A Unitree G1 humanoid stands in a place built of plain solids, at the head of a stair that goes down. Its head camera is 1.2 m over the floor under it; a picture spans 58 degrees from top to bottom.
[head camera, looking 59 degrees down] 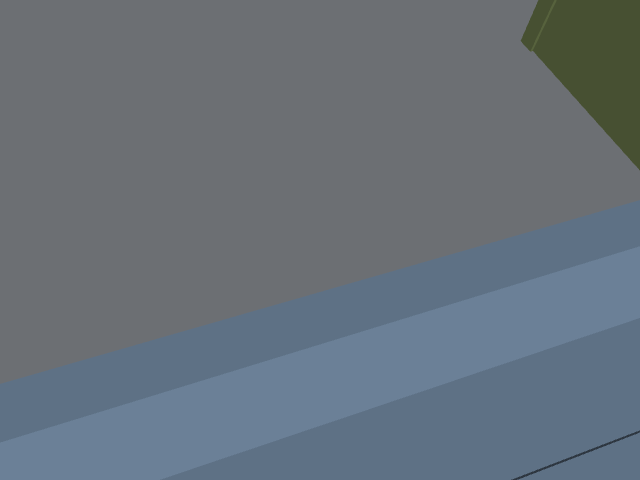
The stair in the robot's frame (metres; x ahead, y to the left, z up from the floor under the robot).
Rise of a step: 0.19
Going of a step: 0.26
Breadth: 3.70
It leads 17 degrees to the left of straight ahead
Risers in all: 3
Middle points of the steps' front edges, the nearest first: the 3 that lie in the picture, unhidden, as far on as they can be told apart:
0.21 -0.16 0.00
0.46 -0.08 -0.19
0.71 0.00 -0.38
